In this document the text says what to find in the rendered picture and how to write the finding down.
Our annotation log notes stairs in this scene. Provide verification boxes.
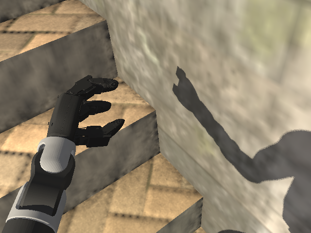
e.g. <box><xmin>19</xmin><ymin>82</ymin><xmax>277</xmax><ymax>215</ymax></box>
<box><xmin>0</xmin><ymin>0</ymin><xmax>206</xmax><ymax>233</ymax></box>

